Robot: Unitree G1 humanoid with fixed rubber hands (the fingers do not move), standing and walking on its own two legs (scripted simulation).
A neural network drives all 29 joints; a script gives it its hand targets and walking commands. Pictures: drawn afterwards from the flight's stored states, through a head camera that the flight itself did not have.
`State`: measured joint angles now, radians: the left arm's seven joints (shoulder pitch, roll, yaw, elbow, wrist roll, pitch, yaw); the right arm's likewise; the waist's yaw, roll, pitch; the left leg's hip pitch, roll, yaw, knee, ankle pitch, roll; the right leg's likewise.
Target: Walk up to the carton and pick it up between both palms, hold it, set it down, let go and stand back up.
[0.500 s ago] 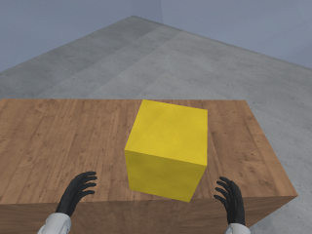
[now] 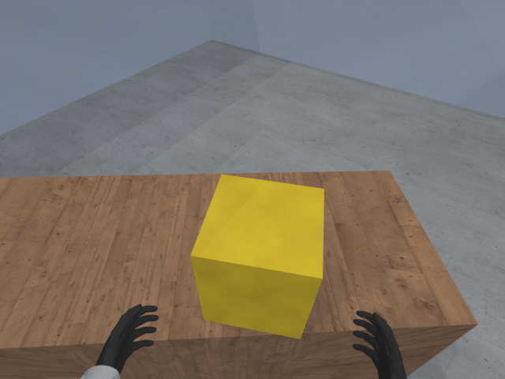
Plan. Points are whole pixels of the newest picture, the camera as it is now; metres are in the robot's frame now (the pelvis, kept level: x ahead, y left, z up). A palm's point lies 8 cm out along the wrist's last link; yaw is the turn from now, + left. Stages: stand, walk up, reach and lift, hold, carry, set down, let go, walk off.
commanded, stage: set down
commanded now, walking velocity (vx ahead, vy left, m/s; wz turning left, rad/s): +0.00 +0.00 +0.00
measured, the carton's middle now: (261, 257) +0.37 +0.01 -0.07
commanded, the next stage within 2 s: let go in 0.96 s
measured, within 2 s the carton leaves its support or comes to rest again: neither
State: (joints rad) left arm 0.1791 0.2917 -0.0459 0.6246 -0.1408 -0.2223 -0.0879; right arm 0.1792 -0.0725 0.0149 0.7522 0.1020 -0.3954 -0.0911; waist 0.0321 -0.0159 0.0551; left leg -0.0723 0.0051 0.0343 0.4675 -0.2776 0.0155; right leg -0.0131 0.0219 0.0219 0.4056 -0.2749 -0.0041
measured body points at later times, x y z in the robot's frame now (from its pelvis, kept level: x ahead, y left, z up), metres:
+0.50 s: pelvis +0.00 -0.02 +0.00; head -0.01 -0.01 +0.45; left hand +0.17 +0.22 -0.08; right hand +0.17 -0.22 -0.08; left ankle -0.01 +0.10 -0.74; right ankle -0.02 -0.12 -0.74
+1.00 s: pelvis +0.00 -0.02 +0.00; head -0.01 -0.02 +0.45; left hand +0.17 +0.20 -0.08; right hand +0.16 -0.25 -0.08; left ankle -0.01 +0.10 -0.74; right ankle -0.02 -0.12 -0.74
